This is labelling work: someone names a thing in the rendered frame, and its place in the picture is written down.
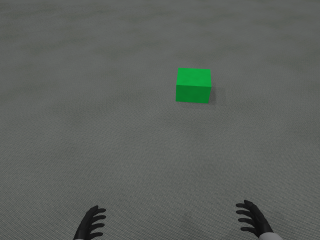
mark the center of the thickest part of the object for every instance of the robot left hand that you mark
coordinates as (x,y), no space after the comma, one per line
(86,227)

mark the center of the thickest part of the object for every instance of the robot right hand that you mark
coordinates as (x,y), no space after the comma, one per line
(258,221)

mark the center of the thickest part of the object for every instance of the carton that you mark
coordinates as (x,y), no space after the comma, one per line
(193,85)

